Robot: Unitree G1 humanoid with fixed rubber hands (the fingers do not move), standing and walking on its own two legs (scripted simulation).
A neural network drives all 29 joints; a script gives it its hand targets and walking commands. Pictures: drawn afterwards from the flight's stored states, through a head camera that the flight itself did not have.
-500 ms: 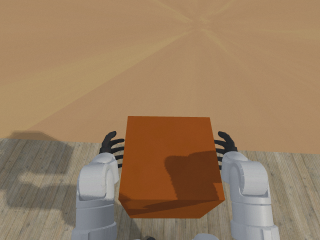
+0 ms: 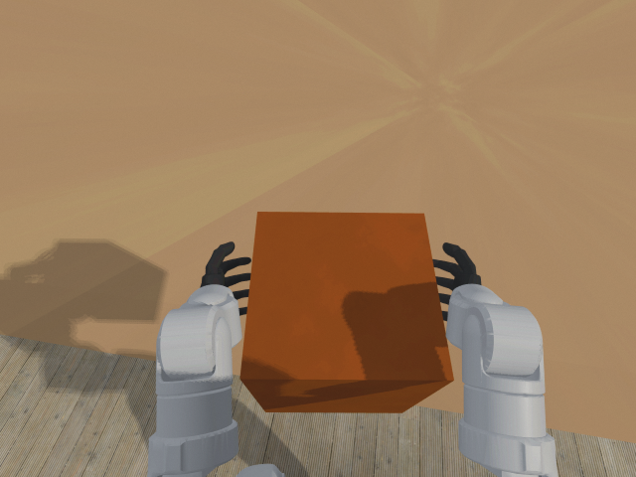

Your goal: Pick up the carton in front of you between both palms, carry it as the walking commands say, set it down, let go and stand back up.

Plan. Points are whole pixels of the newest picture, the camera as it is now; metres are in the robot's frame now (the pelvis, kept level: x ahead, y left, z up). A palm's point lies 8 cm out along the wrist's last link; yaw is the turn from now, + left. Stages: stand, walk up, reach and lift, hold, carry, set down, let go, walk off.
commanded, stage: carry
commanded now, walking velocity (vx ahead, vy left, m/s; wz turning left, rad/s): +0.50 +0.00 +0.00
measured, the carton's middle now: (337, 322) +0.31 +0.00 -0.02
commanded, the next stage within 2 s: none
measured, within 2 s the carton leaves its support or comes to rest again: neither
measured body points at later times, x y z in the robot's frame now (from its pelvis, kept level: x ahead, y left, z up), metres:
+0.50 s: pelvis +0.31 +0.04 +0.00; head +0.38 +0.06 +0.44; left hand +0.70 +0.17 +0.12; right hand +0.67 -0.13 +0.13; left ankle +0.34 +0.11 -0.74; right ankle +0.26 -0.09 -0.65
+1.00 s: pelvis +0.62 +0.00 +0.01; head +0.74 +0.01 +0.45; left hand +1.01 +0.16 +0.12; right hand +1.03 -0.13 +0.12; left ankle +0.69 +0.12 -0.65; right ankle +0.61 -0.08 -0.72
